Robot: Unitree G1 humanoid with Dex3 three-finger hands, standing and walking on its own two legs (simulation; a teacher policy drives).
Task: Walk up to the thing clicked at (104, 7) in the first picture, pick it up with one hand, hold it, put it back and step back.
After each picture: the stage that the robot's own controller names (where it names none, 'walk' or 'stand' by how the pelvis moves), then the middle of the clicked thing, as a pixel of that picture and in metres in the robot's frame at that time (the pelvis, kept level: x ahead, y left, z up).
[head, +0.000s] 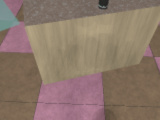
stand; out of the picture +1.03 -0.15 -0.04
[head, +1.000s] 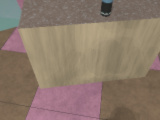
walk; (106, 5) +0.93 -0.11 -0.02
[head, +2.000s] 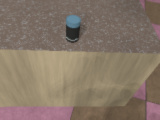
walk; (72, 29) +0.63 +0.07 -0.01
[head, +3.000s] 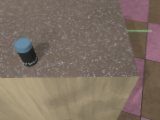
stand; (26, 52) +0.50 +0.26 -0.02
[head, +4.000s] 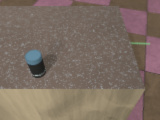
stand; (36, 64) +0.48 +0.22 -0.04
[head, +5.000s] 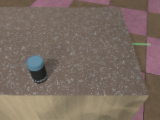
stand; (37, 70) +0.45 +0.21 -0.05
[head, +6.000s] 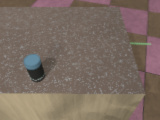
stand; (35, 68) +0.46 +0.22 -0.05
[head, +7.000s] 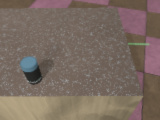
stand; (31, 71) +0.45 +0.23 -0.05
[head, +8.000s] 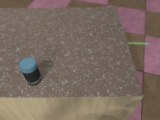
stand; (31, 71) +0.44 +0.23 -0.05
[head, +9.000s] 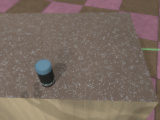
rise first; (45, 73) +0.44 +0.20 -0.04
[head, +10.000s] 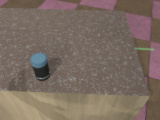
go down; (40, 67) +0.47 +0.20 -0.04
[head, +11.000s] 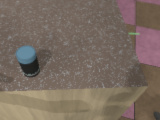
go down; (28, 62) +0.45 +0.19 -0.01
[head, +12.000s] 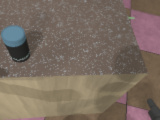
close in; (17, 45) +0.46 +0.19 +0.03
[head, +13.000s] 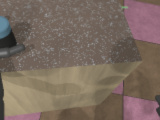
close; (2, 37) +0.48 +0.20 +0.05
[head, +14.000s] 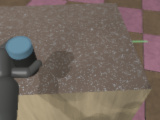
lift; (24, 57) +0.37 +0.18 +0.15
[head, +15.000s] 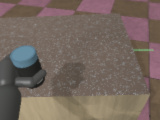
hold; (29, 67) +0.32 +0.17 +0.15
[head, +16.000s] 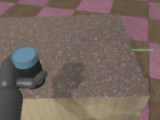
hold; (30, 68) +0.33 +0.17 +0.15
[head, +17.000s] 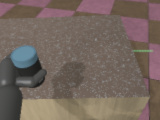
hold; (29, 67) +0.33 +0.17 +0.15
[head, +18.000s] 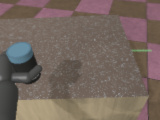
crouch; (25, 64) +0.34 +0.18 +0.15
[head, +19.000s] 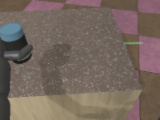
crouch; (16, 44) +0.42 +0.20 +0.15
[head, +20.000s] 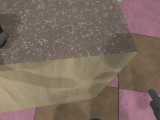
lower; out of the picture +0.50 +0.21 +0.06
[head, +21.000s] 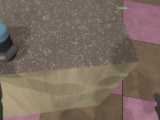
lower; (0, 43) +0.47 +0.21 +0.04
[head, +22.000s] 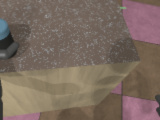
lower; (1, 40) +0.47 +0.21 +0.04
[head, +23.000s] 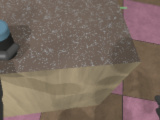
lower; (1, 41) +0.47 +0.21 +0.04
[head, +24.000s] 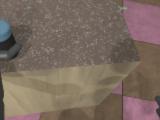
loosen; (3, 41) +0.47 +0.20 +0.04
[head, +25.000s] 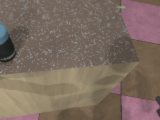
withdraw; (0, 43) +0.46 +0.21 +0.04
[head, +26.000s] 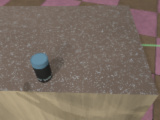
sink last; (42, 68) +0.44 +0.20 -0.01
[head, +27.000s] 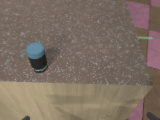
stand; (37, 58) +0.46 +0.20 +0.00
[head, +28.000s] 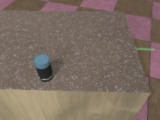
stand; (44, 68) +0.47 +0.19 -0.04
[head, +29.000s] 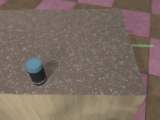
stand; (36, 72) +0.45 +0.22 -0.05
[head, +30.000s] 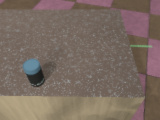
stand; (34, 73) +0.44 +0.22 -0.05
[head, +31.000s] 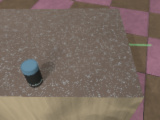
stand; (32, 73) +0.43 +0.23 -0.05
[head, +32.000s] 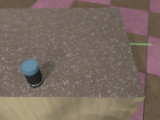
stand; (32, 74) +0.43 +0.23 -0.05
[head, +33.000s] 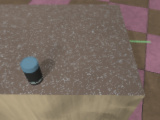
walk; (32, 71) +0.43 +0.22 -0.05
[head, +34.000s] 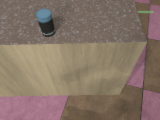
walk; (46, 23) +0.64 +0.19 -0.03
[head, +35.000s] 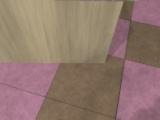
walk; out of the picture +0.97 +0.22 -0.03
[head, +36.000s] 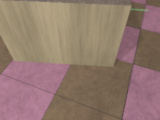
stand; out of the picture +1.07 +0.17 -0.02
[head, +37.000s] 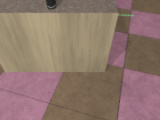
stand; out of the picture +1.05 +0.20 -0.05
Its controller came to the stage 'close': yes
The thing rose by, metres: 0.21
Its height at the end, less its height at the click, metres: +0.00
